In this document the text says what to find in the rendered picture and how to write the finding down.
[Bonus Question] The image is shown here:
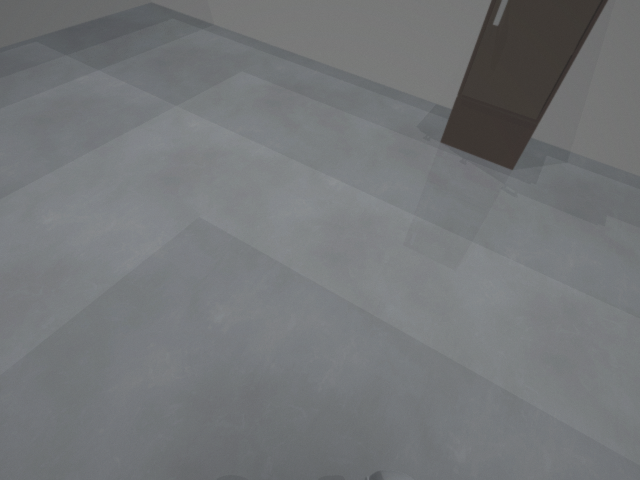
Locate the cupboard door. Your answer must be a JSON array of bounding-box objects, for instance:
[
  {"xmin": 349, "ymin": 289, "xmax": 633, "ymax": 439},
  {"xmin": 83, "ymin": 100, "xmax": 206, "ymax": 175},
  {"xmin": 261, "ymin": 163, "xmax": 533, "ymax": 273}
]
[{"xmin": 462, "ymin": 0, "xmax": 601, "ymax": 120}]

